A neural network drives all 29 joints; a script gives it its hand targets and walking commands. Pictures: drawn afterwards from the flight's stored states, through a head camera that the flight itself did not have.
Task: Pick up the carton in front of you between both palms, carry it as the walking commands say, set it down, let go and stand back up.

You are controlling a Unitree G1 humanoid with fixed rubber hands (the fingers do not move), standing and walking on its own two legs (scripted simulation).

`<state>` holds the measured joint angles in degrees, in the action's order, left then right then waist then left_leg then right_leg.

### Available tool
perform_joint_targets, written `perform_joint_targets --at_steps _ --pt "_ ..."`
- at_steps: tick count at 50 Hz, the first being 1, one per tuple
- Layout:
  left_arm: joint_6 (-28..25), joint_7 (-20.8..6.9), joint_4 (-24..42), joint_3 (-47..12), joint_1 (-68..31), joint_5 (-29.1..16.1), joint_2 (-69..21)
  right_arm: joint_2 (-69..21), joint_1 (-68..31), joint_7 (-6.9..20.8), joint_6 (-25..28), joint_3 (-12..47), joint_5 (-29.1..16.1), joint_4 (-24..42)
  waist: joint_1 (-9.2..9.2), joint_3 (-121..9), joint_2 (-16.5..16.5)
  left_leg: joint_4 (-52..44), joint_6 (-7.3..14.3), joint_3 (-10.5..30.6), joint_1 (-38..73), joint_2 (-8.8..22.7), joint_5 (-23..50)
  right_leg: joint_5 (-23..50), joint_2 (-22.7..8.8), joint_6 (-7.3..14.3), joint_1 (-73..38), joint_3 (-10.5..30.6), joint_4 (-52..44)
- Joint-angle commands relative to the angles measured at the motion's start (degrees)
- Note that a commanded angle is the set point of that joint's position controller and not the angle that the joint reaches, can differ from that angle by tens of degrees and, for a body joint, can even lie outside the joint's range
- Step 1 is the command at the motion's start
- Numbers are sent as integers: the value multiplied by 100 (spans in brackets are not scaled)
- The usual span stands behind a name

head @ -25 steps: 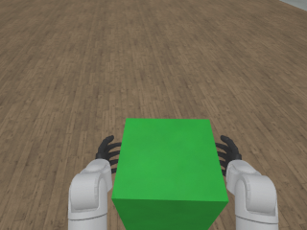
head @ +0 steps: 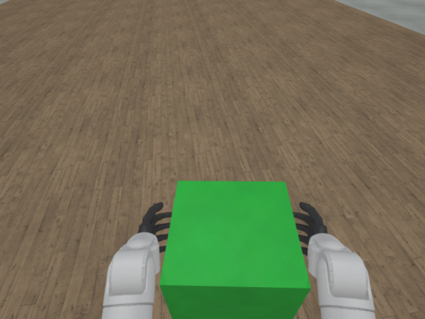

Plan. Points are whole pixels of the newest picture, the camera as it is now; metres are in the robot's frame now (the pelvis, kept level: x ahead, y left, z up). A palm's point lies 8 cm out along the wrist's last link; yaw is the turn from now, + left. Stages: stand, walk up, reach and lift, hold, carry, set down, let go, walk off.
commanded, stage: carry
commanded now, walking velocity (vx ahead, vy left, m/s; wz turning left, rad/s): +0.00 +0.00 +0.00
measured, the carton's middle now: (230, 260) +0.27 +0.00 -0.01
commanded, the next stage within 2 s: hold in 1.30 s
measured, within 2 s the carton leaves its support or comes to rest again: neither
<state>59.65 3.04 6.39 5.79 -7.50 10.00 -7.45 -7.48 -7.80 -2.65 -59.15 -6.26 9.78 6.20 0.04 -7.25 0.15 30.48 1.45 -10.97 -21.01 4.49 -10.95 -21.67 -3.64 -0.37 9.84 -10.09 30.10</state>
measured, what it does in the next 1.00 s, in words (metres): stands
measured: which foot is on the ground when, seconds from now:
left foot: down 0.00-1.00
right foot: down 0.00-1.00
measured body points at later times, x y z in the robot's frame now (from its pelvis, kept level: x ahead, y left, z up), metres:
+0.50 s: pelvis -0.03 -0.01 +0.00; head -0.04 +0.00 +0.45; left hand +0.28 +0.15 +0.03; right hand +0.28 -0.16 +0.04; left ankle +0.06 +0.11 -0.73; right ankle -0.06 -0.11 -0.73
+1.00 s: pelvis -0.02 -0.02 +0.00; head -0.05 -0.02 +0.45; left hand +0.28 +0.13 +0.03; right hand +0.28 -0.17 +0.03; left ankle +0.06 +0.11 -0.73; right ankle -0.06 -0.11 -0.73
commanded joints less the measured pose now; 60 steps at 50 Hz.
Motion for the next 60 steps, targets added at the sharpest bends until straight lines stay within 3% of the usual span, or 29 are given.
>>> perform_joint_targets --at_steps 1,12,18,27,60 --pt "-448 -1348 192 -3538 -2651 -1762 -4810 -4847 -2543 1319 399 3536 -1723 81 -4 -898 -16 -392 -10 650 887 559 1021 887 -595 89 381 510 -675" --pt "-1818 -1375 -1225 -2478 -3110 -895 -4782 -4800 -2981 1364 1763 2442 -871 -1331 9 -936 -46 -529 -59 698 843 567 618 551 -555 131 541 571 -730" --pt "-2340 -1466 -1702 -2359 -3418 -767 -5161 -5198 -3309 1459 2283 2328 -749 -1824 7 -1138 -68 -480 -55 717 944 560 785 655 -540 158 464 584 -642" --pt "-1985 -1444 -1258 -2788 -3035 -1023 -5176 -5180 -2886 1442 1931 2717 -974 -1390 -5 -1324 -63 -278 -30 658 1004 591 1459 1279 -542 135 369 524 -418" --pt "-1957 -1466 -1223 -2746 -3131 -1048 -5149 -5201 -2996 1429 1894 2737 -995 -1330 -12 -1161 -1 -253 -121 558 898 551 1202 1376 -573 213 433 544 -474"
